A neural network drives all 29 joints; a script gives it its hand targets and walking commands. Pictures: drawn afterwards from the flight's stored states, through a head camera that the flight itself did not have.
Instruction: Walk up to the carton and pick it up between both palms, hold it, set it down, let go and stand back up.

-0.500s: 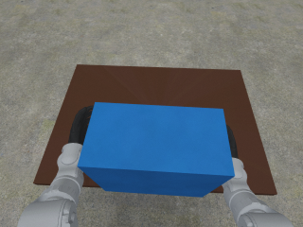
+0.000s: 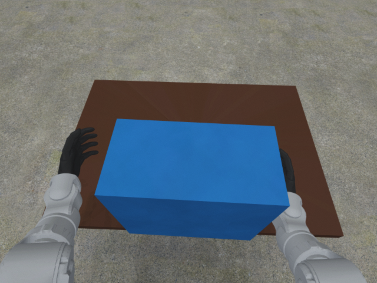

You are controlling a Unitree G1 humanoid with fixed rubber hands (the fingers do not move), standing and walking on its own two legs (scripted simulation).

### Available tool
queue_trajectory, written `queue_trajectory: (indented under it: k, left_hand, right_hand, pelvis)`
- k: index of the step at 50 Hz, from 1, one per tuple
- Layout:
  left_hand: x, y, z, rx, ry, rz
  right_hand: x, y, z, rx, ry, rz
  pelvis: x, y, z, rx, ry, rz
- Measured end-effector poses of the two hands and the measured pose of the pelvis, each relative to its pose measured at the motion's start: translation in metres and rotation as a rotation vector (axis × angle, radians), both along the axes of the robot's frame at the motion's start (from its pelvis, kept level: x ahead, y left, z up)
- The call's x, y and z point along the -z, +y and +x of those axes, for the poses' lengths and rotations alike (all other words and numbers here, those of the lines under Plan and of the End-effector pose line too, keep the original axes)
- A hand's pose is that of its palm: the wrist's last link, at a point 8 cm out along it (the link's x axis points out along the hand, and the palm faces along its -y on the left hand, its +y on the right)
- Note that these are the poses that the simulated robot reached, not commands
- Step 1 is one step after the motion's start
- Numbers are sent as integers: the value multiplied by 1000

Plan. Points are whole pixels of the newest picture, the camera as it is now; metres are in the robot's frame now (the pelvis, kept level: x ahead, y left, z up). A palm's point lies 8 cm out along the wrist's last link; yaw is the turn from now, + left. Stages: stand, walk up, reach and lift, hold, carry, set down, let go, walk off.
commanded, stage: set down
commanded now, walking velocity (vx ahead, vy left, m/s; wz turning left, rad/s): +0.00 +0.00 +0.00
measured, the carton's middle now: (191, 187) +0.35 +0.00 -0.04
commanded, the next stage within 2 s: none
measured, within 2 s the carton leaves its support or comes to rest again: neither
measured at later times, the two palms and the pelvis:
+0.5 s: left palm (60, 195) +0.33 +0.27 +0.00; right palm (287, 197) +0.32 -0.21 -0.03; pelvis -0.02 +0.00 +0.00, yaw +0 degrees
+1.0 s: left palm (43, 220) +0.28 +0.29 +0.00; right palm (293, 223) +0.27 -0.21 -0.03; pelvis -0.02 +0.01 +0.00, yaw -1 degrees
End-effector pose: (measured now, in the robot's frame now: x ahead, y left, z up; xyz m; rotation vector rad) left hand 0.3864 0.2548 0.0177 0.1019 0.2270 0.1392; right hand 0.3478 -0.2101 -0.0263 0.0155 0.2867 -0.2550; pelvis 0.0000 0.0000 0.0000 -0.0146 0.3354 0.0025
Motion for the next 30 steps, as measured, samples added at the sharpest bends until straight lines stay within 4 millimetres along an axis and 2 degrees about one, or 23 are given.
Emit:
queue_trajectory:
  k: [10,15,21,30]
  left_hand:
    - [-4,0,-14,8,7,-10]
    - [2,0,-25,16,26,-11]
    - [13,8,-45,19,50,-2]
    - [16,25,-69,27,37,23]
  right_hand:
    - [-1,-5,-11,-10,16,1]
    - [-3,-4,-14,-19,7,2]
    - [-1,-1,-20,-33,10,-3]
    - [4,0,-42,-22,20,-9]
  pelvis:
    - [2,-3,-11,1,-21,4]
    - [2,-4,-15,1,-26,6]
    - [2,-3,-18,1,-31,4]
    - [1,3,-23,1,-38,-3]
